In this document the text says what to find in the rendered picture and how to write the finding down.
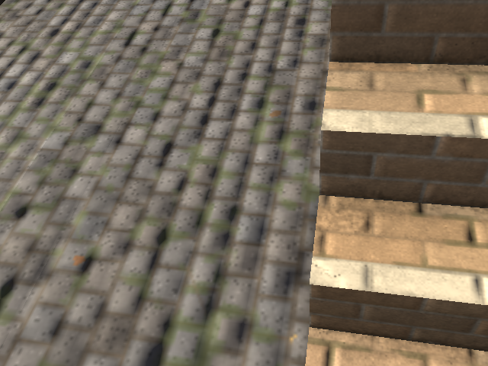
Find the stairs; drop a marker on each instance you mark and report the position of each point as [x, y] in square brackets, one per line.
[399, 273]

